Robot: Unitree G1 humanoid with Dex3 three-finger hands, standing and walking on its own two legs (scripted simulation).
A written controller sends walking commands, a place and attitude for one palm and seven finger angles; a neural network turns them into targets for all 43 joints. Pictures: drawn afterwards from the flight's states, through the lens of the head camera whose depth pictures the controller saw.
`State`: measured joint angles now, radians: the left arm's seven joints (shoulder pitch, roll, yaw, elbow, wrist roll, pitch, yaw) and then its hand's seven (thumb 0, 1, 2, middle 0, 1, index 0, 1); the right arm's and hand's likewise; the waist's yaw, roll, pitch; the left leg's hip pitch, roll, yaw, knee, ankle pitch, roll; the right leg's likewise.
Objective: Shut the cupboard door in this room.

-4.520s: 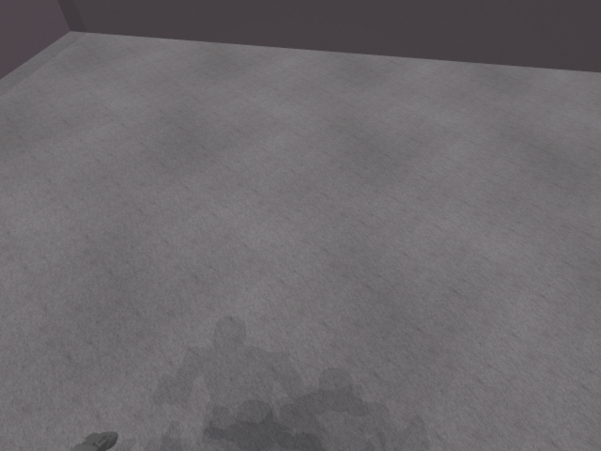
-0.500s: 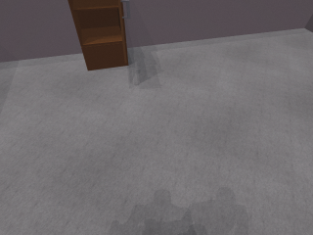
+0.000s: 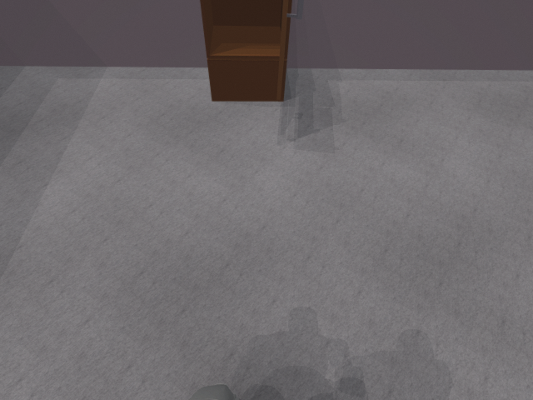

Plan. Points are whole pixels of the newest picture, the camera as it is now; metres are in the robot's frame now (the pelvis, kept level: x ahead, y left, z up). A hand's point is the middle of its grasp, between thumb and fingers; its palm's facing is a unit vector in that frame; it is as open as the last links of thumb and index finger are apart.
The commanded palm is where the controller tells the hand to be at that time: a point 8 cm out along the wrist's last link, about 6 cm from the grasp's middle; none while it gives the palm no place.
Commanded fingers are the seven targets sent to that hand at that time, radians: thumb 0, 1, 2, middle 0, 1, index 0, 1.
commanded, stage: turn or walk to find it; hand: left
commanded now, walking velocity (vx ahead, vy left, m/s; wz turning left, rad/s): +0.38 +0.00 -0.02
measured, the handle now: (295, 0) +1.49 +0.04 -0.03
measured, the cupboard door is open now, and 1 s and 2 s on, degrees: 83 83 83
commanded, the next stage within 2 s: stand and wait in 0.20 s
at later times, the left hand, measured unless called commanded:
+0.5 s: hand (188, 344) +0.22 +0.17 -0.16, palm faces -0.03 -0.97 -0.22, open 7.4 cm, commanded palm none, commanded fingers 0.00 0.90 0.90 -0.20 -0.30 -0.20 -0.30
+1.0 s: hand (186, 371) +0.18 +0.16 -0.17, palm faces +0.05 -0.99 -0.12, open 7.4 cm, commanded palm none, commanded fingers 0.00 0.90 0.90 -0.20 -0.30 -0.20 -0.30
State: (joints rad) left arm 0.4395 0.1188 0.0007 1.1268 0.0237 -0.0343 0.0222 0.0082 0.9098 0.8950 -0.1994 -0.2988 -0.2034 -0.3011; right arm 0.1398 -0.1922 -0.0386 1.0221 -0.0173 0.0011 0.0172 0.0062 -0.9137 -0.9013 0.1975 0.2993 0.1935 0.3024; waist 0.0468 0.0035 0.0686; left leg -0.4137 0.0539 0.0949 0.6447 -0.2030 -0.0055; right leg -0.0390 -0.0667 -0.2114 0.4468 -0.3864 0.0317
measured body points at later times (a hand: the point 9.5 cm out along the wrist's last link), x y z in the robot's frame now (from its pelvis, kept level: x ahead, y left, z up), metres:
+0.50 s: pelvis +0.13 -0.01 +0.00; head +0.14 -0.03 +0.45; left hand +0.23 +0.22 -0.14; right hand +0.07 -0.22 -0.17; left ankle +0.07 +0.10 -0.73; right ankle +0.19 -0.13 -0.74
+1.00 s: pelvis +0.21 +0.01 +0.01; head +0.21 +0.03 +0.46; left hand +0.18 +0.22 -0.16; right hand +0.22 -0.22 -0.14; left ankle +0.21 +0.11 -0.73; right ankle +0.19 -0.13 -0.73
